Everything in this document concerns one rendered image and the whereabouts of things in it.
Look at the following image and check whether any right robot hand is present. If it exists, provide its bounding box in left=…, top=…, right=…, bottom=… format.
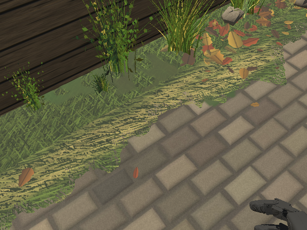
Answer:
left=249, top=198, right=307, bottom=230

